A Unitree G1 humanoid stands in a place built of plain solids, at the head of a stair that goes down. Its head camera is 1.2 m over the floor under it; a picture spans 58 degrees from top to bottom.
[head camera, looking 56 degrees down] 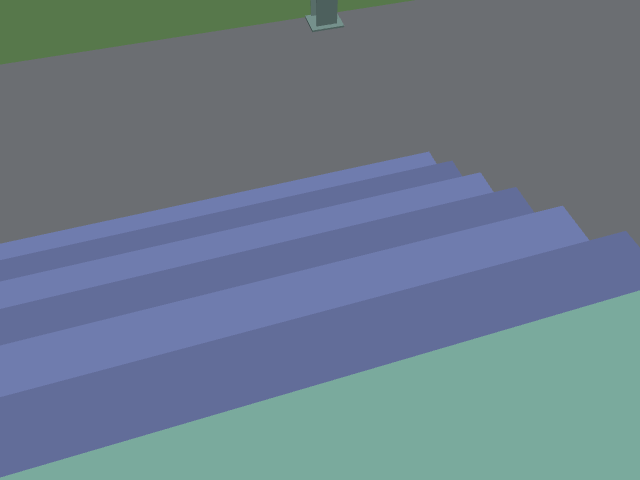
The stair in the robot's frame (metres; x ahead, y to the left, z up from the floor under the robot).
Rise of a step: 0.18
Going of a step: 0.28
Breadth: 3.10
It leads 16 degrees to the left of straight ahead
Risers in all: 7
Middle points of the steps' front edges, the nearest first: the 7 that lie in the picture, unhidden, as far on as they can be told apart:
0.27 0.22 0.00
0.54 0.30 -0.18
0.81 0.38 -0.35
1.08 0.45 -0.53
1.35 0.53 -0.71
1.62 0.61 -0.89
1.89 0.69 -1.07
